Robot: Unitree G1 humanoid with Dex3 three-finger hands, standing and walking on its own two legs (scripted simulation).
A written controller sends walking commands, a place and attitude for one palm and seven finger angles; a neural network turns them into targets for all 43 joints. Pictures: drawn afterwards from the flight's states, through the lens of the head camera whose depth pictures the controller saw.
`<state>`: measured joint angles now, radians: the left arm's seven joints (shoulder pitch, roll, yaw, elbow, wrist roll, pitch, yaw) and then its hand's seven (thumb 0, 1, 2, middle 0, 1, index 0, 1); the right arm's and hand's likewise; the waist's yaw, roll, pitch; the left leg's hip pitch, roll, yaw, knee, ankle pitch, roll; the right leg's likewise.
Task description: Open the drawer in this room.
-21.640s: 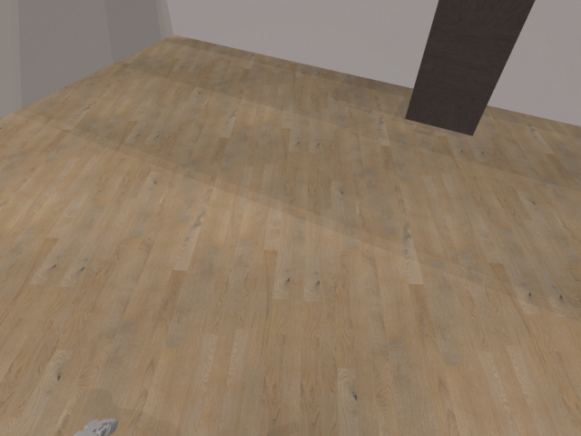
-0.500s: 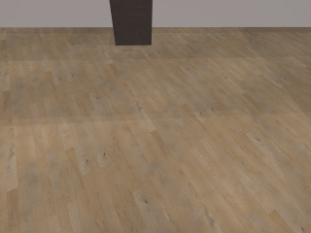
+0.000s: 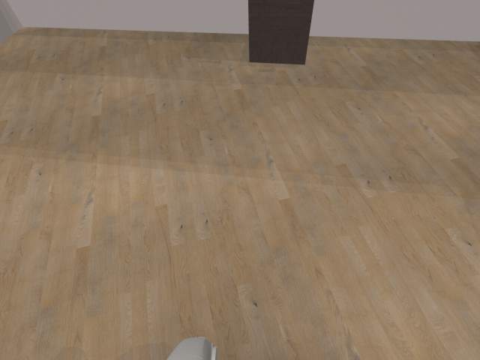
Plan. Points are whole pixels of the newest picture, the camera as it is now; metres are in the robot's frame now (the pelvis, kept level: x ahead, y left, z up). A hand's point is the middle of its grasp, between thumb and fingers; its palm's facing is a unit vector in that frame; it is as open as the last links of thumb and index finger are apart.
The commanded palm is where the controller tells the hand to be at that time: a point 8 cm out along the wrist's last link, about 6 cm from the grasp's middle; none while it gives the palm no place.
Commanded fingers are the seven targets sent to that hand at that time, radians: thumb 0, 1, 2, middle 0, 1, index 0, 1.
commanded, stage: turn or walk to find it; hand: left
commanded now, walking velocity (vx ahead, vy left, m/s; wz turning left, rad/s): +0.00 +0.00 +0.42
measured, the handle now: out of the picture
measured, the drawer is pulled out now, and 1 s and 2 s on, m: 0.00 0.00 0.00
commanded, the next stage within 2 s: stand and wait in 0.78 s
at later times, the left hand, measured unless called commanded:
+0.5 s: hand out of the picture +0.04 +0.27 -0.16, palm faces +0.24 -0.94 -0.25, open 7.4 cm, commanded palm none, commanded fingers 0.00 0.90 0.90 -0.20 -0.30 -0.20 -0.30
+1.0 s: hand out of the picture -0.03 +0.17 -0.15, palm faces +0.42 -0.87 -0.28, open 7.3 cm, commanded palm none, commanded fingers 0.00 0.90 0.90 -0.20 -0.30 -0.20 -0.30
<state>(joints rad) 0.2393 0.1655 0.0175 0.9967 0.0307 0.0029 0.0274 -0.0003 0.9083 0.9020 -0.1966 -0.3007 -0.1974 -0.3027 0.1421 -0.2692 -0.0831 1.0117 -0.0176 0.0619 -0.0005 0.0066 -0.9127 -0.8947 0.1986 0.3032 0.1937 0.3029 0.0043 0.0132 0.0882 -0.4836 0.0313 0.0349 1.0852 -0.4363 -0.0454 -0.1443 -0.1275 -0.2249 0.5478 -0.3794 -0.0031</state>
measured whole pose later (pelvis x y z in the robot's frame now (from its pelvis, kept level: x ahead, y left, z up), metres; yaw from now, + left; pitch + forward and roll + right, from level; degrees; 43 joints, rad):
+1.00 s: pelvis +0.01 -0.02 +0.01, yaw +23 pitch +0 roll +3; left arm 0.26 0.15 0.02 0.97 0.02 -0.01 0.03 0.00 0.92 0.90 -0.20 -0.30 -0.20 -0.30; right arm 0.21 -0.24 -0.08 1.03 -0.02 0.07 0.00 0.01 -0.91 -0.89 0.20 0.30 0.19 0.30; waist 0.01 0.04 0.06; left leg -0.42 0.03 -0.05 1.03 -0.39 -0.06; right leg -0.20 -0.07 -0.16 0.49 -0.29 -0.04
